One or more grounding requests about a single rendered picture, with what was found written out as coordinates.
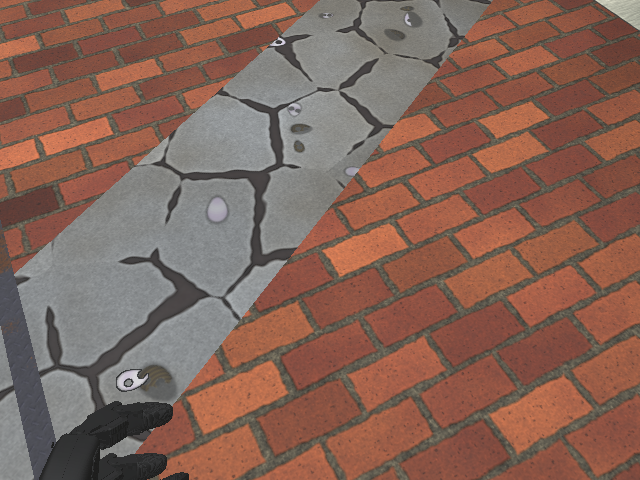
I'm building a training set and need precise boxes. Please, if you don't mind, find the robot left hand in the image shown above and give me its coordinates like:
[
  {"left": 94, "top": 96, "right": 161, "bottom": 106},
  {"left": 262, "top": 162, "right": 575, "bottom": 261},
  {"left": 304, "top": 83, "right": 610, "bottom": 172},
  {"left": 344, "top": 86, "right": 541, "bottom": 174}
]
[{"left": 39, "top": 401, "right": 189, "bottom": 480}]

